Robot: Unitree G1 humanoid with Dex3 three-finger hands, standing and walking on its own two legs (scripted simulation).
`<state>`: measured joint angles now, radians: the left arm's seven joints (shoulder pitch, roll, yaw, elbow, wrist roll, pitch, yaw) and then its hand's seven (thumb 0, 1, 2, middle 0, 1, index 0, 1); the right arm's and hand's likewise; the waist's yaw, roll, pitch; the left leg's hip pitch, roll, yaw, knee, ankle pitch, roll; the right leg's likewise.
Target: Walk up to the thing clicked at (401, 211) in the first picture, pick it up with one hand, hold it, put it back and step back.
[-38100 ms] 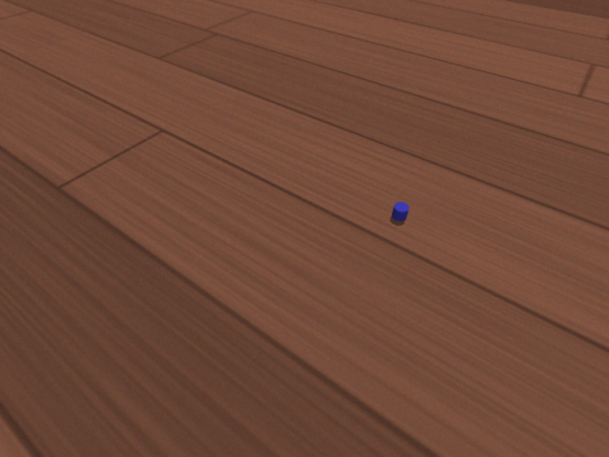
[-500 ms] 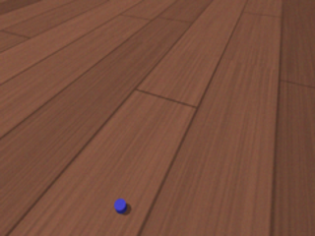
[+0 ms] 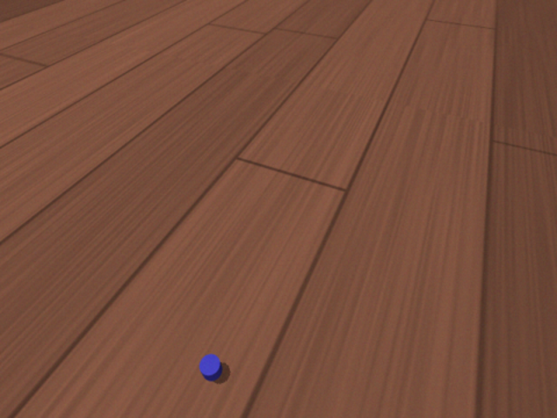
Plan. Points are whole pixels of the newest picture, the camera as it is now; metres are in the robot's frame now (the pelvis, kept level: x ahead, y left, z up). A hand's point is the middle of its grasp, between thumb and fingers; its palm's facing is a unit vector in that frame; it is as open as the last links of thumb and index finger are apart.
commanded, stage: stand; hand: left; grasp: from above
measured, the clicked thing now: (211, 367) +0.44 +0.25 -0.75
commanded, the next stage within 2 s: step back in 0.70 s
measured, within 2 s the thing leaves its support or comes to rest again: neither
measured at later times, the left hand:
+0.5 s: hand out of the picture +0.08 +0.25 -0.16, palm faces +0.00 -0.94 -0.34, open 7.3 cm
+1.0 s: hand out of the picture +0.09 +0.30 -0.18, palm faces -0.04 -0.92 -0.38, open 7.3 cm
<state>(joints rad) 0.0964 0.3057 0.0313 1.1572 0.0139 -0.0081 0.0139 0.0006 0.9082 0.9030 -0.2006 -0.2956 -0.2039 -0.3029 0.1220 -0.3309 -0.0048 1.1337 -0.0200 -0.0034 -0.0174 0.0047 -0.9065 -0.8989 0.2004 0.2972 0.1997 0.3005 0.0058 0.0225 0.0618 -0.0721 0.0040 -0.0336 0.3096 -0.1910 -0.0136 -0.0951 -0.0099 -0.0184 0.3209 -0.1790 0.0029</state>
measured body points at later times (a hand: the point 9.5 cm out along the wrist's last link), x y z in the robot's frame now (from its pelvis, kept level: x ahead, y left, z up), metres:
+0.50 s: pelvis +0.01 +0.00 +0.00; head +0.02 -0.01 +0.45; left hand +0.08 +0.29 -0.13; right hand +0.08 -0.30 -0.14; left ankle -0.01 +0.13 -0.75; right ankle +0.00 -0.12 -0.75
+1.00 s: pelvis -0.04 +0.03 -0.02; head +0.02 +0.04 +0.42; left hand +0.09 +0.35 -0.15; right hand +0.03 -0.30 -0.14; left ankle -0.06 +0.14 -0.75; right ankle +0.00 -0.12 -0.75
